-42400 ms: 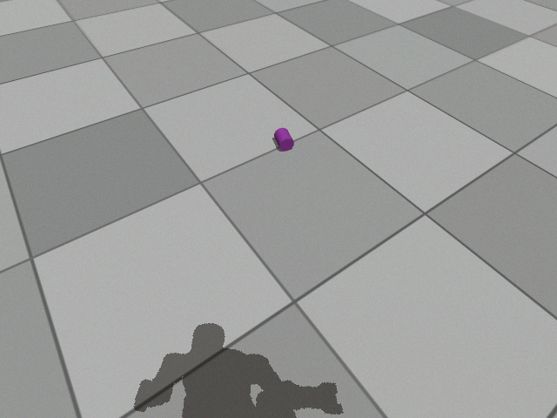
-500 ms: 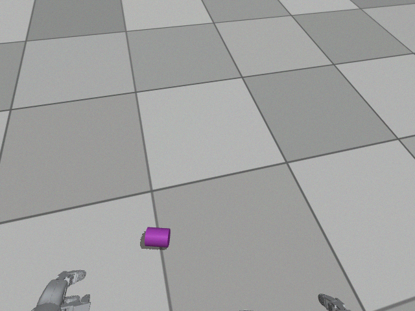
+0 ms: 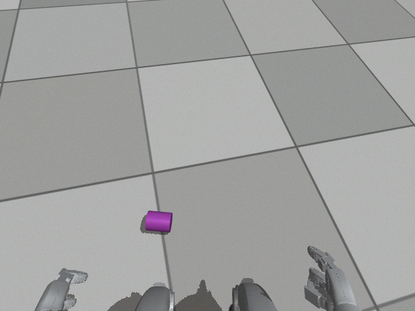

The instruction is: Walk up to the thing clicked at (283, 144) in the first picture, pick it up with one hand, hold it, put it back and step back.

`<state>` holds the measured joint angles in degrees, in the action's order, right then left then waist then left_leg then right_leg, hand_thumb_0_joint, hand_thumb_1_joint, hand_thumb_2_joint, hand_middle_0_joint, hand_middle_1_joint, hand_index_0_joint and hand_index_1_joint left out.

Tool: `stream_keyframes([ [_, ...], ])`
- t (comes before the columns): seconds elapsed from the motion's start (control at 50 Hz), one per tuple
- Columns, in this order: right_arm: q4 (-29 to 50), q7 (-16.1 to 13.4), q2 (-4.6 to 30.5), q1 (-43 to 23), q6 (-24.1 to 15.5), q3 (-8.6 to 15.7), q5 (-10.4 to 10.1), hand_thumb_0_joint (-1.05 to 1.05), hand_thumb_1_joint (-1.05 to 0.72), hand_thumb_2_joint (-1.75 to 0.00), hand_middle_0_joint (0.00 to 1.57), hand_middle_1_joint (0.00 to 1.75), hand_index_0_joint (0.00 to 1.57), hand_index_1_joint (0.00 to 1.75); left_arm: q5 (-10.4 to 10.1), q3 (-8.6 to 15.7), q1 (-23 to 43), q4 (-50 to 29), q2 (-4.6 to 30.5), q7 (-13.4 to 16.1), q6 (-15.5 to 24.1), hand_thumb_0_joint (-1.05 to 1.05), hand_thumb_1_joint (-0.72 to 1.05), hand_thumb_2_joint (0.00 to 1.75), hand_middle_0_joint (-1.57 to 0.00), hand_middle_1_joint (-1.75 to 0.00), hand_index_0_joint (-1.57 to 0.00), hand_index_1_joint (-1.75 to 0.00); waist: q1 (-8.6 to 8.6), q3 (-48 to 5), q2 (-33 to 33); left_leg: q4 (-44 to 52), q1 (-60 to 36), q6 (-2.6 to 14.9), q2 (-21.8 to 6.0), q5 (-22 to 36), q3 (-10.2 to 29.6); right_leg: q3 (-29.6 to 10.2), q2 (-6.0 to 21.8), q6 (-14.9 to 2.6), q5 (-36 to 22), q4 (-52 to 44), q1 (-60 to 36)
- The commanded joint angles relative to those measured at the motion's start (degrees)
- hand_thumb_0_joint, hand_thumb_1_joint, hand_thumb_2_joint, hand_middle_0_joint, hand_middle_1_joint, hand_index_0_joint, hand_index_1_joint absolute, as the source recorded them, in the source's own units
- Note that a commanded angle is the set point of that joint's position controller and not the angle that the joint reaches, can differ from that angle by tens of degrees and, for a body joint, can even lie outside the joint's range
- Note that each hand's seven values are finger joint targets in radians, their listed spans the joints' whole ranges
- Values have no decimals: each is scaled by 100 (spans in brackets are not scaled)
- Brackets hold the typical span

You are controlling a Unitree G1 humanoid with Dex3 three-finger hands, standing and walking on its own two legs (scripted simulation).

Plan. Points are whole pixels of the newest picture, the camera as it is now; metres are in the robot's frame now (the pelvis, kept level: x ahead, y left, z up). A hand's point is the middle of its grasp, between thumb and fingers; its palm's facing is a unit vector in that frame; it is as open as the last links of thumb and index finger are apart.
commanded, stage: rise first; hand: left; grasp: from above
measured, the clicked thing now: (159, 221) +0.47 +0.17 -0.65
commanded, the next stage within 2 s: none
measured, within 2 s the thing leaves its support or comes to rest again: neither
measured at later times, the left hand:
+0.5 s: hand (111, 261) +0.26 +0.25 -0.34, palm faces -0.45 -0.41 -0.79, open 13.8 cm
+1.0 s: hand (128, 239) +0.35 +0.25 -0.46, palm faces -0.48 -0.07 -0.88, open 13.9 cm
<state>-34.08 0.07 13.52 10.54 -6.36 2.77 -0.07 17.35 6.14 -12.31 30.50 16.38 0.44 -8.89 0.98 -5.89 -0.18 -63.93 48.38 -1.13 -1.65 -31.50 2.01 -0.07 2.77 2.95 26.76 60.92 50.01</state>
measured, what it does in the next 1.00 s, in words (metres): lowers itself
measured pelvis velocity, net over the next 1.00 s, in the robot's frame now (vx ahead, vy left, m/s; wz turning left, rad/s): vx -0.10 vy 0.01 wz -0.03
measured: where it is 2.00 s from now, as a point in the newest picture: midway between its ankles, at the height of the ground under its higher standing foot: outside the picture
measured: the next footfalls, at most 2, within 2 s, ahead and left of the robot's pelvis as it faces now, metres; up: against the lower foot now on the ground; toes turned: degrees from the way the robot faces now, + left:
none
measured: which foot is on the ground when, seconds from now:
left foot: down 0.00-1.00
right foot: down 0.00-1.00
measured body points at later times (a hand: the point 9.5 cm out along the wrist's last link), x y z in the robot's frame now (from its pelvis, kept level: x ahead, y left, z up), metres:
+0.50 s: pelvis -0.06 -0.01 -0.20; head +0.13 -0.01 +0.21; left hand +0.28 +0.27 -0.29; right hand +0.11 -0.28 -0.33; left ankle -0.01 +0.13 -0.66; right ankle +0.02 -0.15 -0.66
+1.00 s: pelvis -0.10 +0.01 -0.31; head +0.12 +0.05 +0.08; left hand +0.37 +0.25 -0.41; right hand -0.04 -0.28 -0.42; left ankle -0.01 +0.13 -0.66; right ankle +0.02 -0.15 -0.66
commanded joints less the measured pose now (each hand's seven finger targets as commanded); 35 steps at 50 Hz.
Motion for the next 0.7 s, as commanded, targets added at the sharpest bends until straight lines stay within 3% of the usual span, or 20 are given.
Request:
stream_keyframes([
  [0.0, 713, -96, 894, 20, -364, 328, -24, 0, -93, -91, 20, 30, 20, 30, 274, 267, 570, -705, 1107, 182, 95, 0, -57, 97, -11, -102, -10, -103, 232, -1113, 301, 556, -153, 64, 28, 1693, -14, 253, -235, -360, -1118, -188, -168],
  [0.08, 716, -25, 914, -68, -515, 313, 43, 0, -91, -91, 20, 30, 20, 30, 761, 183, 1282, -120, 1137, 185, 454, 0, -55, 95, -11, -101, -10, -102, 275, -1328, 334, -419, 869, 69, 101, 1318, -40, 242, -187, -381, -729, 800, 935],
  [0.16, 709, 79, 1022, -116, -634, 374, 53, 0, -89, -90, 20, 30, 20, 30, 1330, -58, 1652, -39, 1160, 321, 1032, 0, -52, 95, -11, -101, -11, -102, 243, -2323, 502, -1319, 1517, 54, 206, 1170, -90, 208, -171, -367, -698, 1675, 1672],
  [0.18, 700, 99, 1041, -117, -653, 372, 39, 0, -89, -90, 20, 30, 20, 30, 1466, -46, 1680, -87, 1238, 392, 1148, 0, -50, 93, -14, -100, -13, -100, 220, -2569, 560, -1494, 1608, 42, 222, 1269, -72, 206, -171, -372, -808, 1906, 1778],
  [0.22, 649, 115, 1152, -117, -633, 434, -4, 0, -91, -90, 20, 30, 20, 30, 1711, 249, 1827, -194, 1671, 574, 1313, 0, -51, 93, -16, -100, -15, -100, 70, -2977, 756, -1728, 1717, 7, 212, 1436, -22, 192, -145, -395, -889, 2311, 2138],
  [0.24, 630, 120, 1179, -144, -603, 448, -17, 0, -91, -91, 20, 30, 20, 30, 1844, 305, 1788, -11, 1747, 651, 1316, 0, -50, 93, -17, -99, -16, -100, 74, -3054, 760, -1862, 1825, -1, 220, 1534, -10, 209, -147, -407, -944, 2492, 2285],
  [0.3, 473, 122, 1234, -100, -484, 516, -45, 0, -94, -91, 20, 30, 20, 30, 2213, 354, 2475, -184, 2031, 873, 1281, 0, -53, 93, -16, -102, -16, -102, 75, -3420, 884, -2235, 2093, 29, 230, 1676, -38, 205, -127, -436, -1090, 2821, 2596],
  [0.32, 435, 121, 1251, -74, -451, 538, -54, 0, -93, -91, 20, 30, 20, 30, 2310, 389, 2682, -82, 2065, 926, 1245, 0, -51, 92, -14, -104, -15, -103, 120, -3530, 849, -2333, 2218, 34, 242, 1612, -25, 210, -128, -443, -1056, 2929, 2690],
  [0.34, 367, 126, 1220, -25, -420, 542, -48, 0, -94, -91, 20, 30, 20, 30, 2393, 271, 2978, 37, 1978, 947, 1218, 0, -53, 94, -13, -105, -14, -104, 185, -3533, 755, -2524, 2470, 69, 262, 1544, -98, 189, -128, -426, -1049, 2963, 2726],
  [0.38, 238, 136, 1228, 111, -375, 553, -41, 0, -94, -91, 20, 30, 20, 30, 2581, 314, 3569, 268, 2204, 997, 1198, 0, -52, 93, -13, -105, -14, -104, 256, -3829, 460, -2935, 2997, 144, 299, 1383, -191, 152, -135, -382, -1077, 3101, 2622],
  [0.42, 157, 152, 1223, 113, -343, 558, -3, 0, -93, -91, 20, 30, 20, 30, 2703, 364, 4127, 611, 2467, 971, 1255, 0, -51, 94, -12, -105, -13, -104, 303, -3895, 151, -3266, 3623, 204, 332, 896, -252, 98, -136, -353, -725, 3221, 2630],
  [0.44, 88, 164, 1200, 145, -329, 548, 26, 0, -95, -91, 20, 30, 20, 30, 2753, 195, 4411, 877, 2358, 905, 1304, 0, -51, 93, -16, -102, -16, -102, 389, -3727, 136, -3393, 3856, 210, 334, 671, -270, 93, -120, -347, -500, 3282, 2814],
  [0.48, 34, 162, 1205, 158, -309, 586, 60, 0, -95, -92, 20, 30, 20, 30, 2885, 96, 4946, 1232, 2491, 796, 1475, 0, -50, 92, -19, -99, -19, -99, 438, -3640, 8, -3578, 4234, 233, 342, 146, -304, 98, -139, -336, 117, 3348, 3067],
  [0.58, -107, 185, 1263, 322, -207, 529, 131, 0, -88, -90, 20, 30, 20, 30, 3372, -12, 5740, 1895, 2834, 715, 1867, 0, -41, 92, -15, -100, -17, -99, 427, -3768, 103, -3973, 4718, 244, 372, -228, -348, 135, -169, -349, 640, 3661, 3419],
  [0.6, -123, 196, 1276, 378, -177, 528, 150, 0, -87, -90, 20, 30, 20, 30, 3479, -48, 5924, 2040, 2848, 734, 1942, 0, -40, 92, -14, -101, -16, -100, 500, -3726, 72, -4073, 4880, 256, 383, -319, -353, 145, -179, -349, 746, 3715, 3496],
  [0.64, -173, 220, 1318, 381, -113, 475, 156, 0, -87, -89, 20, 30, 20, 30, 3706, 75, 6150, 2244, 3180, 807, 2071, 0, -42, 95, -11, -103, -13, -101, 484, -3583, 179, -4156, 5095, 255, 404, -502, -313, 207, -191, -371, 976, 3904, 3840],
  [0.68, -197, 241, 1320, 418, -31, 449, 190, 0, -86, -89, 20, 30, 20, 30, 3926, 75, 6399, 2464, 3276, 916, 2191, 0, -43, 96, -11, -101, -13, -100, 531, -3548, 342, -4279, 5173, 253, 432, -584, -333, 251, -196, -386, 1062, 4066, 4046],
])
